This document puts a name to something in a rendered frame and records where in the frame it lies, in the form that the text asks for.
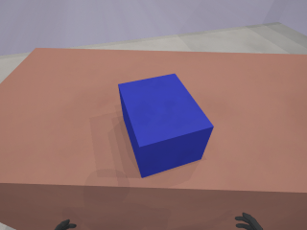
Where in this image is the pedestal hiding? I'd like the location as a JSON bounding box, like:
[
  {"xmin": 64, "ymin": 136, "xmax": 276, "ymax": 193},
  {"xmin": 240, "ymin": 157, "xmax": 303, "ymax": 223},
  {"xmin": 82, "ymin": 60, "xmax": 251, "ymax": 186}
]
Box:
[{"xmin": 0, "ymin": 48, "xmax": 307, "ymax": 230}]

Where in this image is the left robot hand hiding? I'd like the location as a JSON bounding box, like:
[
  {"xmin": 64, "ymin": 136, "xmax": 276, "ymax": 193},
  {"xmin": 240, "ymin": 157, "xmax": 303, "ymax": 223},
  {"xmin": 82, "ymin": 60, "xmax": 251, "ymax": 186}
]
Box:
[{"xmin": 55, "ymin": 219, "xmax": 77, "ymax": 230}]

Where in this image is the carton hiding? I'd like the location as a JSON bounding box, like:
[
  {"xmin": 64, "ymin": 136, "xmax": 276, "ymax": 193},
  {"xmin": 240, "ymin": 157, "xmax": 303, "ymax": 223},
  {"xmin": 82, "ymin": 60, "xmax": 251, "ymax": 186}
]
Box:
[{"xmin": 118, "ymin": 74, "xmax": 214, "ymax": 178}]

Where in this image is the right robot hand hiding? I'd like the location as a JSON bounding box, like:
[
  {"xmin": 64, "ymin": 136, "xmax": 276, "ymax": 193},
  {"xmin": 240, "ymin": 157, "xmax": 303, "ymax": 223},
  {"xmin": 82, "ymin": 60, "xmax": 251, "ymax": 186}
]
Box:
[{"xmin": 235, "ymin": 212, "xmax": 263, "ymax": 230}]

